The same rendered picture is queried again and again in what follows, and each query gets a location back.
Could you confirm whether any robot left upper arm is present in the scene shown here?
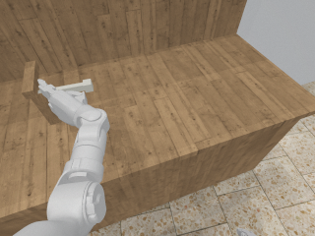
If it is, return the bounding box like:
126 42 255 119
13 180 106 236

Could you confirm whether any robot left forearm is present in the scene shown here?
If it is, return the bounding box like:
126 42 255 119
46 104 110 219

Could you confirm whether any robot left hand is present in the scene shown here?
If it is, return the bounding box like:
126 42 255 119
37 79 88 127

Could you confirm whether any counter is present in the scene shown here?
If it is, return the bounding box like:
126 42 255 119
0 0 315 236

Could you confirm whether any tap lever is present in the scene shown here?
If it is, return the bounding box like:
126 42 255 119
37 79 94 93

